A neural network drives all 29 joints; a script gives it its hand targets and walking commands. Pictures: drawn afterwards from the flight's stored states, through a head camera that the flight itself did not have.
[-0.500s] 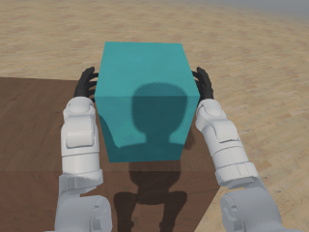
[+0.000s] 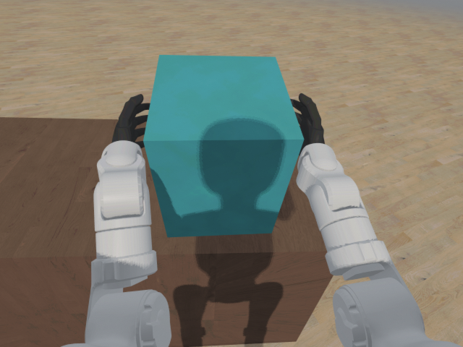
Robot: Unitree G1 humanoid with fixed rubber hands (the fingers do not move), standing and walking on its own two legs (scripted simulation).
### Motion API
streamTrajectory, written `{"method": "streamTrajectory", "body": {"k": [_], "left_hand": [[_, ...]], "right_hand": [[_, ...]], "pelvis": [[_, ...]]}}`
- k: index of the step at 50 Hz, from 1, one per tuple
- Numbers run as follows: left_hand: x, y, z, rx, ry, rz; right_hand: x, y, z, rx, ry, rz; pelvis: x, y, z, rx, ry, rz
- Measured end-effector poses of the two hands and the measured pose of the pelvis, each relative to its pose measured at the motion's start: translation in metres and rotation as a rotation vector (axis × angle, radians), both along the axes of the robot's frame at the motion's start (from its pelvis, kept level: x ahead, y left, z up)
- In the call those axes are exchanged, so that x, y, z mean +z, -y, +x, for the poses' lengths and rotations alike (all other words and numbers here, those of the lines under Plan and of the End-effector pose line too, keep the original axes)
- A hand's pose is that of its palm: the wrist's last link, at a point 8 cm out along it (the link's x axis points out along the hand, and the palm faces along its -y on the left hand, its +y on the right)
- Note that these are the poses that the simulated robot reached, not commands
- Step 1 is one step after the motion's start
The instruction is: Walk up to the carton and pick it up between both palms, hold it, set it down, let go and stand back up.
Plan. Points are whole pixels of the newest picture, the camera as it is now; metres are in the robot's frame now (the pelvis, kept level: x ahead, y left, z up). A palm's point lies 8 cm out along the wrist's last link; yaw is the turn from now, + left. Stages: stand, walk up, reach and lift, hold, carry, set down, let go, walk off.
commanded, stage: hold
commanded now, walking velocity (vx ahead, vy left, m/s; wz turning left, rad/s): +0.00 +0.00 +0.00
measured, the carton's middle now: (219, 150) +0.40 +0.01 +0.17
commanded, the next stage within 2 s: none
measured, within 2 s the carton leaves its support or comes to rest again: neither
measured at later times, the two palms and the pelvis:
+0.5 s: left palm (133, 143) +0.35 +0.14 +0.22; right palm (313, 146) +0.35 -0.15 +0.21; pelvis +0.00 +0.00 +0.00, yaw +0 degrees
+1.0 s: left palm (125, 146) +0.35 +0.15 +0.22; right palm (308, 145) +0.35 -0.14 +0.21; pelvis +0.00 +0.00 +0.00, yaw +1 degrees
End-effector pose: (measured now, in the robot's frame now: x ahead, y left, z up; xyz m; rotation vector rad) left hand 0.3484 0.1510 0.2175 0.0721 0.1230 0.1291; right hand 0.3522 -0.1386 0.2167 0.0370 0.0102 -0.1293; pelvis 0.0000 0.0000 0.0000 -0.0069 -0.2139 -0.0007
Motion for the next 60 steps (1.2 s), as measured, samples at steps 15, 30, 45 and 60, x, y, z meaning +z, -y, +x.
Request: {"method": "streamTrajectory", "body": {"k": [15, 30, 45, 60], "left_hand": [[0.001, -0.002, -0.003, 0.005, -0.004, 0.014], [0.0, 0.006, 0.001, -0.004, -0.018, 0.013], [-0.005, -0.006, -0.005, 0.006, -0.018, -0.003], [0.003, 0.006, 0.003, -0.01, -0.013, 0.028]], "right_hand": [[0.0, -0.002, -0.001, 0.007, -0.002, 0.011], [-0.005, 0.006, 0.0, -0.005, -0.016, 0.018], [0.0, -0.006, -0.002, 0.008, -0.015, -0.012], [-0.004, 0.005, 0.001, -0.01, -0.008, 0.021]], "pelvis": [[-0.001, 0.002, 0.001, 0.013, 0.005, -0.003], [0.0, 0.001, 0.0, -0.003, 0.001, 0.002], [-0.001, 0.004, 0.0, 0.013, 0.008, -0.002], [0.0, -0.003, -0.001, -0.001, -0.003, 0.001]]}}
